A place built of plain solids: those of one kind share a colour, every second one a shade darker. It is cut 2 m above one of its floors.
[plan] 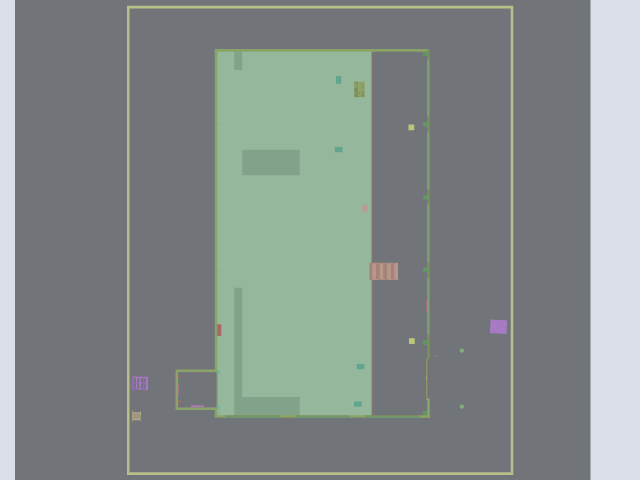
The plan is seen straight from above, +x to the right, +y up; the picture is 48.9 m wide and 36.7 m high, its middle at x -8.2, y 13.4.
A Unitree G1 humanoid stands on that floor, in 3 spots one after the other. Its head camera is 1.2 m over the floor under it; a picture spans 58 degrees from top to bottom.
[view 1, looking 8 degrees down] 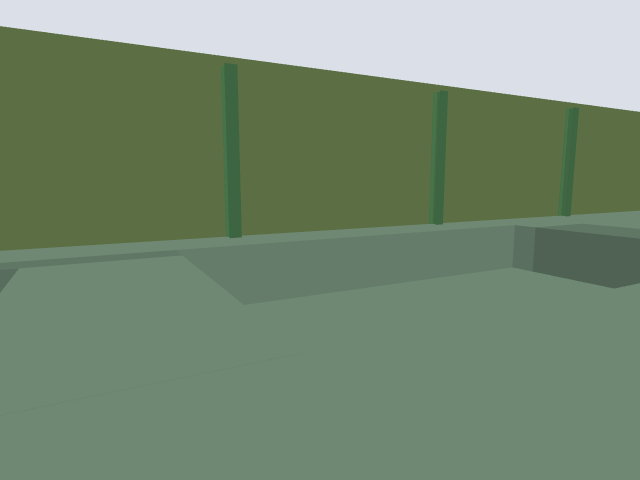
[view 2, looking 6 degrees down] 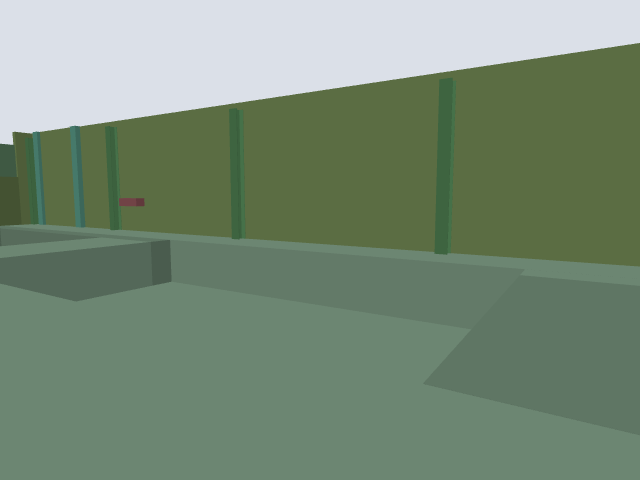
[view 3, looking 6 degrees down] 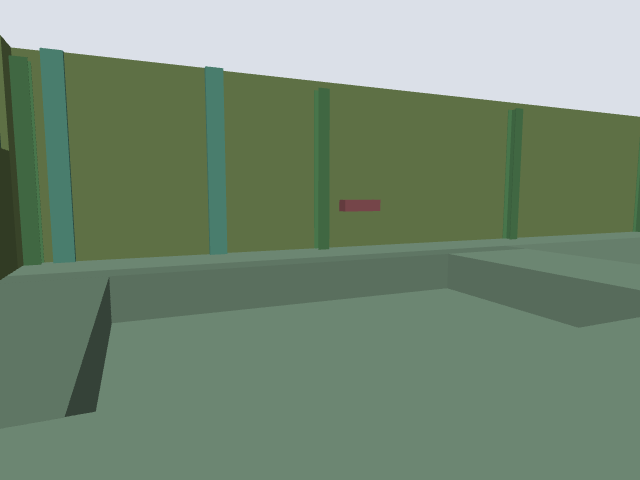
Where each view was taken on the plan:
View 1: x -7.15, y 8.50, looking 152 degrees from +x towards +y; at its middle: raised_floor_bank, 8.69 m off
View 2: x -7.15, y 19.20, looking -148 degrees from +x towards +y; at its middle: wall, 10.56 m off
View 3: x -7.15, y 1.80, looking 157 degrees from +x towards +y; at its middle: steel_column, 9.43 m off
